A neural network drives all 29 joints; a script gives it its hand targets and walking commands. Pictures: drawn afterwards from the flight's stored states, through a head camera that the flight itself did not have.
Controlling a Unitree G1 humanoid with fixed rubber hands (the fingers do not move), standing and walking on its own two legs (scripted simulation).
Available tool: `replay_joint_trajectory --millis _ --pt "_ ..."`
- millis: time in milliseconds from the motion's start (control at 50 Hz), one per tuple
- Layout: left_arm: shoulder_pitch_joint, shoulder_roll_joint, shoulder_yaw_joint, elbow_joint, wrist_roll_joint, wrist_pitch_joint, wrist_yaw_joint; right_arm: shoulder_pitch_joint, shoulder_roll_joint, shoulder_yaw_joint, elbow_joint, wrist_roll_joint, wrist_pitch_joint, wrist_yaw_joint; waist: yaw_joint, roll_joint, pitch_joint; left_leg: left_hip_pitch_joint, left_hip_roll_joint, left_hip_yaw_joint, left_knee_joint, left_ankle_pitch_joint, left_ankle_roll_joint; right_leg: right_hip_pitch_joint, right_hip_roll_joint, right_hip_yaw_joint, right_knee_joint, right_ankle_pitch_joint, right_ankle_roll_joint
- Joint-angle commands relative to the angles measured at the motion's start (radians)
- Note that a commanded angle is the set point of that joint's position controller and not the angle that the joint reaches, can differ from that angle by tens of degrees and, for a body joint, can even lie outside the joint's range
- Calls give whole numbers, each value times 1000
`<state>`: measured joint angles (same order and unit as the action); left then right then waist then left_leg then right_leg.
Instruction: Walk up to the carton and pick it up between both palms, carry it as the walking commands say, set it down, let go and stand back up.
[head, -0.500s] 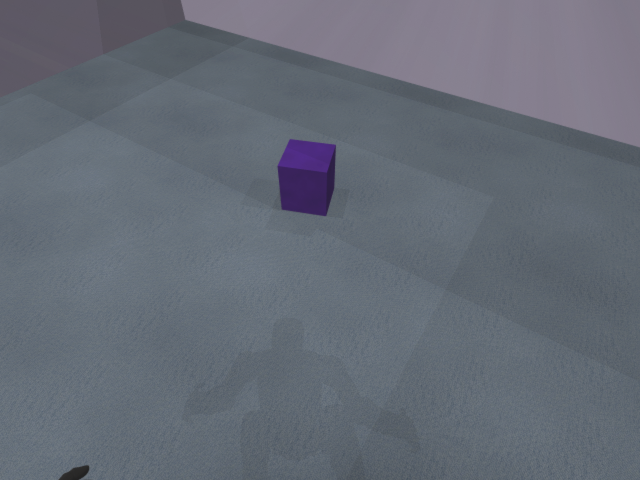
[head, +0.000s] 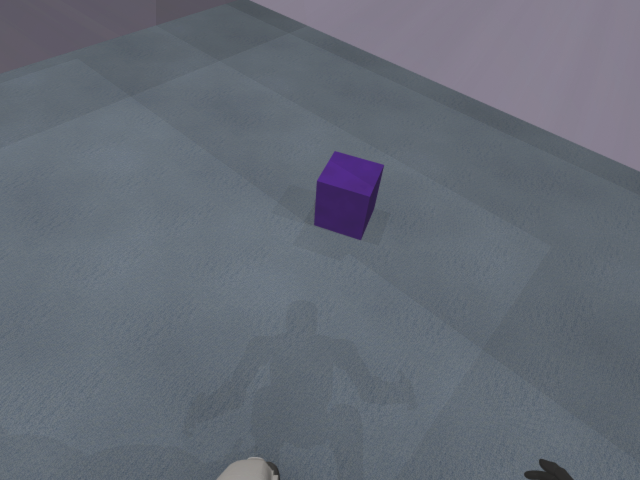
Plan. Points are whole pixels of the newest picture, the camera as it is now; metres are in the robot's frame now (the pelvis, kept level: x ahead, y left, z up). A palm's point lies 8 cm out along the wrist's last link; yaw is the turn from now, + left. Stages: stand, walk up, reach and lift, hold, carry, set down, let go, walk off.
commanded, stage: walk up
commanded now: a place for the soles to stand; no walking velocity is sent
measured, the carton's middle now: (347, 196) +1.24 -0.04 -0.63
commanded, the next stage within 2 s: none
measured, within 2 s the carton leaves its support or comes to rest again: neither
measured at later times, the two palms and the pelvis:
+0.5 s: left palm (130, 325) +0.31 +0.31 -0.07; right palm (565, 435) +0.24 -0.34 -0.12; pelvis +0.21 -0.01 -0.01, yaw -3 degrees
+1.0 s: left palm (177, 242) +0.50 +0.31 -0.10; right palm (536, 310) +0.44 -0.35 -0.10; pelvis +0.40 -0.01 -0.01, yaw -3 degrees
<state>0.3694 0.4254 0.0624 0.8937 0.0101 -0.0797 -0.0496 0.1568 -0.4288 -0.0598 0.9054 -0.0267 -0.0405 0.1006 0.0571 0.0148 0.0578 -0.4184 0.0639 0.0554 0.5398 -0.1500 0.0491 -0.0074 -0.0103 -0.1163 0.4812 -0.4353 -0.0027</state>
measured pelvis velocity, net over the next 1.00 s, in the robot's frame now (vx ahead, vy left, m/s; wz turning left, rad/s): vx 0.40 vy -0.01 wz -0.05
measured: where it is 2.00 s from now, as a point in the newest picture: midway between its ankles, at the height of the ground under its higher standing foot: (321, 323)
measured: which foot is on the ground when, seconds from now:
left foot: down 0.00-0.40, up 0.42-0.68, down 0.70-0.98, up 1.00-1.00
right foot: down 0.00-0.00, up 0.02-0.38, down 0.40-0.70, up 0.72-0.94, down 0.96-1.00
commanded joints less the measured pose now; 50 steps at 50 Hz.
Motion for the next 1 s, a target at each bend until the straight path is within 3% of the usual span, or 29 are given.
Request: replay_joint_trajectory --millis 0,20,40,60,100,180,260,340,360,380,400,420,440,520,600,640,660,680,700,720,740,760,800,840,880,920,940,960,980 --pt "-3 136 11 -120 -24 -18 24 287 -327 -105 -31 -11 -50 -58 -167 230 -245 708 374 -677 -272 -252 213 -657 68 98 686 -73 -34" --pt "-11 243 30 -97 -15 -12 33 216 -327 -107 -59 20 -49 -62 -166 85 -222 635 388 -630 -265 -272 274 -651 -4 162 753 -52 -39" --pt "-27 249 33 -93 -9 -16 28 187 -298 -96 -66 37 -49 -64 -149 53 -172 543 351 -513 -233 -156 251 -646 -48 173 741 1 -42" --pt "-37 229 31 -89 -11 -18 22 160 -270 -82 -69 39 -47 -65 -127 31 -129 467 316 -400 -227 -38 202 -625 -65 193 711 51 -51" --pt "41 210 39 -59 -24 -10 6 76 -247 -71 -88 36 -48 -64 -73 115 -101 332 222 -229 -268 -86 143 -530 -80 200 617 104 -31" --pt "-18 198 39 -63 -4 2 -13 69 -247 -63 -117 24 -50 -53 -83 162 20 182 245 -155 -331 -219 193 -506 -114 124 370 110 2" --pt "-76 189 52 -71 9 -2 -29 35 -276 -74 -147 13 -54 -39 -73 174 50 46 216 -121 -338 -349 172 -376 -85 45 212 205 -2" --pt "-1 233 83 -26 14 -23 -19 22 -223 -49 -154 25 -43 -29 1 0 10 -94 151 -41 -131 -445 111 -91 -42 30 91 227 -37" --pt "83 274 104 -10 18 -29 -6 22 -196 -39 -165 23 -43 -29 57 -158 -51 -178 80 17 123 -325 80 49 -87 153 -12 15 -79" --pt "151 348 120 -17 19 -36 10 59 -148 -29 -179 22 -47 -31 80 -360 -97 -351 -56 90 493 -356 21 140 -349 592 -207 -274 -199" --pt "127 377 106 -56 -1 -44 21 55 -190 -32 -163 16 -34 -43 66 -238 -69 -378 -47 -66 628 -402 11 104 -437 742 -260 -260 -269" --pt "75 344 95 -75 -13 -42 25 42 -235 -43 -149 24 -37 -50 40 -130 -44 -353 -5 -115 652 -340 7 71 -427 686 -225 -104 -302" --pt "53 313 94 -83 -14 -42 29 49 -229 -37 -136 37 -39 -49 33 -81 -30 -352 20 -125 639 -286 10 28 -404 617 -204 55 -284" --pt "-43 298 78 -121 -4 -36 29 114 -206 -43 -86 33 -30 -33 -27 -208 -24 -158 60 -87 401 -287 -25 -156 -332 275 -165 275 -250" --pt "-89 304 75 -144 -2 -30 21 111 -195 -52 -74 12 -34 -18 -47 -182 -65 62 8 9 174 -191 -24 -269 -298 175 -104 228 -225" --pt "-145 267 54 -158 -2 -22 18 188 -199 -70 -42 3 -42 -24 -117 -124 -74 257 -35 59 60 -78 -13 -422 -239 94 24 65 -163" --pt "-154 232 41 -160 -1 -23 16 266 -242 -87 -4 0 -46 -36 -168 12 -105 396 -27 1 17 -181 15 -525 -179 37 207 42 -127" --pt "-134 149 24 -178 -2 -23 13 356 -337 -109 -2 -8 -53 -50 -209 310 -122 500 190 -386 -200 -466 102 -715 -44 -56 585 1 -64" --pt "-155 179 23 -185 4 -16 26 306 -372 -110 -42 -3 -59 -60 -196 254 -86 467 340 -697 -333 -609 217 -834 -1 75 708 -84 -45" --pt "-145 251 46 -162 7 -10 30 240 -371 -108 -72 22 -59 -60 -176 125 -92 421 376 -710 -324 -605 268 -775 -42 150 750 -68 -35" --pt "-137 261 43 -148 6 -11 27 194 -345 -101 -79 31 -58 -63 -158 72 -41 357 360 -631 -273 -455 280 -774 -85 163 735 -34 -28" --pt "-129 248 42 -136 5 -15 26 194 -305 -83 -74 30 -60 -66 -129 37 -31 314 321 -534 -231 -287 241 -749 -92 170 681 -5 -37" --pt "-82 231 47 -103 -6 -15 13 145 -282 -76 -83 20 -54 -65 -105 140 -11 203 243 -318 -218 -270 195 -620 -112 144 492 3 -20" --pt "-65 208 49 -90 -2 -16 4 149 -296 -76 -93 10 -50 -60 -103 199 -22 147 246 -263 -204 -222 206 -524 -87 97 390 0 -13" --pt "-30 208 55 -74 -4 -20 -1 70 -290 -71 -123 3 -43 -52 -61 222 -13 25 212 -179 -168 -258 175 -356 -65 58 233 45 -22" --pt "76 223 80 -30 14 -36 13 62 -209 -43 -142 11 -38 -49 18 42 -65 -130 136 -82 78 -262 114 -69 2 43 70 141 -41" --pt "171 308 115 -11 18 -40 22 55 -145 -20 -167 21 -44 -48 83 -217 -87 -312 20 37 385 -266 40 76 -156 325 -84 -79 -103" --pt "167 396 116 -47 18 -47 32 36 -141 -16 -182 23 -40 -55 82 -319 -73 -473 -81 -11 591 -376 -3 81 -415 788 -260 -277 -228" --pt "68 378 100 -83 -11 -45 36 -2 -222 -37 -163 11 -30 -66 35 -106 -31 -424 2 -136 629 -351 -3 -25 -445 780 -263 -315 -287"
